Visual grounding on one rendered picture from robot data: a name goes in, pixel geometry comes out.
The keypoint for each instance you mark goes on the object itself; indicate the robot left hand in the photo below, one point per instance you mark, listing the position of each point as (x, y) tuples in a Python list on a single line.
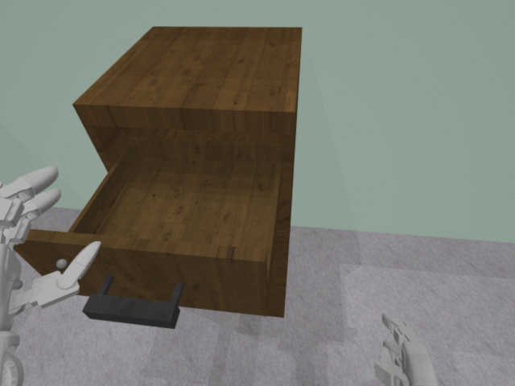
[(18, 207)]

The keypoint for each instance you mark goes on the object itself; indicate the handle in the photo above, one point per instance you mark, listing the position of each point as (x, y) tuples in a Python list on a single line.
[(133, 310)]

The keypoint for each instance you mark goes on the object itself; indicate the robot left forearm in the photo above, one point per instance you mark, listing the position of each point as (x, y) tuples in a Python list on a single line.
[(11, 369)]

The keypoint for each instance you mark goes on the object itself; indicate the drawer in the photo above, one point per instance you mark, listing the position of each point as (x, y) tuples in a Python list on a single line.
[(204, 213)]

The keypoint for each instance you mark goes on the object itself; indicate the cabinet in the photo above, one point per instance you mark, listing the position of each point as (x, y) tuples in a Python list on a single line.
[(230, 84)]

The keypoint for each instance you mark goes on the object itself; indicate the robot right hand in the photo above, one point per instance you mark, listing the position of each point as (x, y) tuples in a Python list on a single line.
[(413, 364)]

